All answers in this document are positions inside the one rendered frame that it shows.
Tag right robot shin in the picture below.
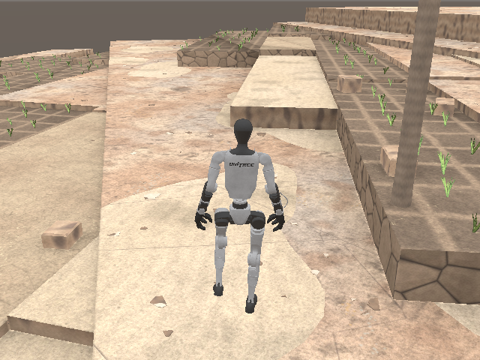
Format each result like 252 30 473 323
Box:
247 254 260 303

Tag robot right hand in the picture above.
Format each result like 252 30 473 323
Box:
267 213 285 232

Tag right robot upper arm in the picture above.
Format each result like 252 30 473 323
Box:
258 152 277 194

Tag robot left forearm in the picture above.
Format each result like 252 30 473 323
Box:
197 181 213 215

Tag left robot upper arm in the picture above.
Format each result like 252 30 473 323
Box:
205 151 227 193

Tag robot left hand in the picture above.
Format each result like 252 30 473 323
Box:
195 212 212 230

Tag robot right forearm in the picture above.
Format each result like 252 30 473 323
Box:
269 183 284 215

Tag right robot foot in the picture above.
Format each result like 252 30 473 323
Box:
245 294 257 314

